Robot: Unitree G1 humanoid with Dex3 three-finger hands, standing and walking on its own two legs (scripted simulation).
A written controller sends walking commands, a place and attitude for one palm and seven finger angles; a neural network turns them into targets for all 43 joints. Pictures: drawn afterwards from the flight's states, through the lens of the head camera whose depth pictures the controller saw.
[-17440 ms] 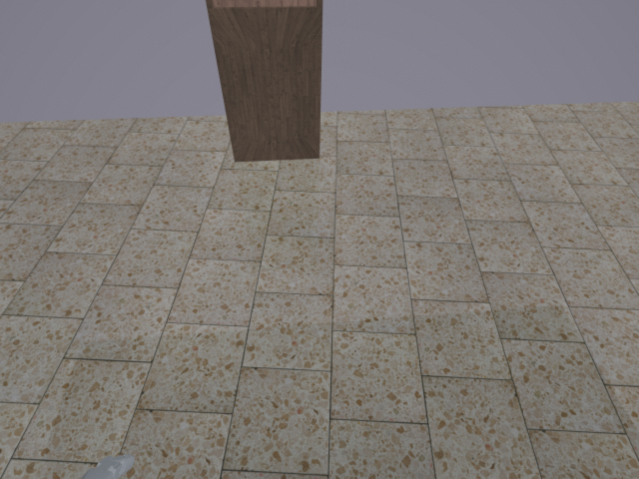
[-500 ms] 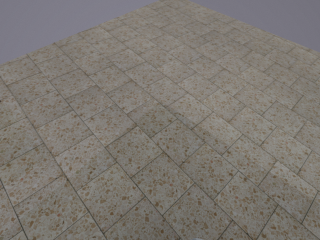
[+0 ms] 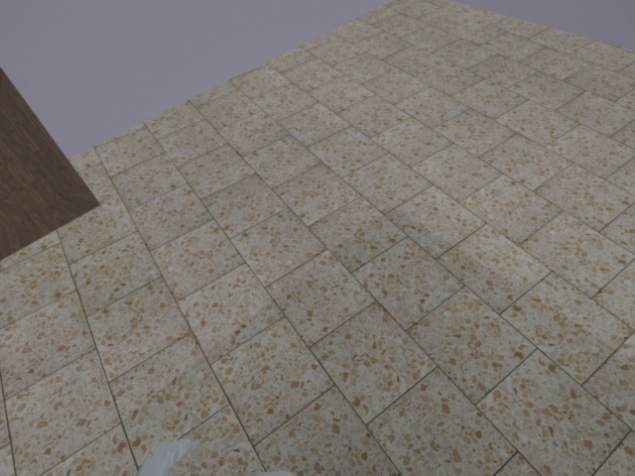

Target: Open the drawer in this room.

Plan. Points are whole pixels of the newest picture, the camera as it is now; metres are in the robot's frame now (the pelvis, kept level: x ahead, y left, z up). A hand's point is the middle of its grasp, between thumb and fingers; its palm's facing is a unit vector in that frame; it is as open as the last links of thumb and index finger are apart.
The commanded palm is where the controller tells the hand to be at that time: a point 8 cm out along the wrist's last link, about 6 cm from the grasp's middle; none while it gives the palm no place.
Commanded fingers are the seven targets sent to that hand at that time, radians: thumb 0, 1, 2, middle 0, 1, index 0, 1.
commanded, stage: turn or walk to find it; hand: left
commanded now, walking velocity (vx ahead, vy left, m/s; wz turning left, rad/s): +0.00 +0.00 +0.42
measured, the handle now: out of the picture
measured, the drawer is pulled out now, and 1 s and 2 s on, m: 0.00 0.00 0.00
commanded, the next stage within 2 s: stand and wait in 0.28 s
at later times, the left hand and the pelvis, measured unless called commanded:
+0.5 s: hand out of the picture -0.08 +0.24 -0.18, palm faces +0.25 -0.94 -0.24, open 7.4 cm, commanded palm none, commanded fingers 0.00 0.90 0.90 -0.20 -0.30 -0.20 -0.30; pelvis -0.04 +0.03 +0.00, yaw +11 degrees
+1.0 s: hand out of the picture -0.08 +0.21 -0.16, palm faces +0.32 -0.92 -0.24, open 7.3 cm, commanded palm none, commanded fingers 0.00 0.90 0.90 -0.20 -0.30 -0.20 -0.30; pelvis -0.08 +0.02 +0.00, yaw +18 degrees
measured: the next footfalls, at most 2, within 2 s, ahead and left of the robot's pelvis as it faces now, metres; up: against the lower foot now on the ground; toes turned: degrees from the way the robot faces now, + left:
left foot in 0.42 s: -0.04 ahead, +0.15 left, +0.00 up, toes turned +14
right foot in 0.82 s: +0.00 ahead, -0.08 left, +0.00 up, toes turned +8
